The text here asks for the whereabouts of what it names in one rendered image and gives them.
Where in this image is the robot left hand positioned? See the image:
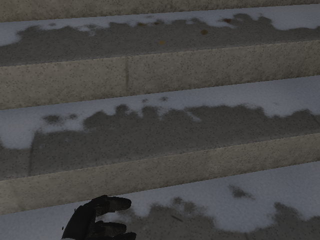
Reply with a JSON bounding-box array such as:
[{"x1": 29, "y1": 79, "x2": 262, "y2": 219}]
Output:
[{"x1": 61, "y1": 195, "x2": 137, "y2": 240}]

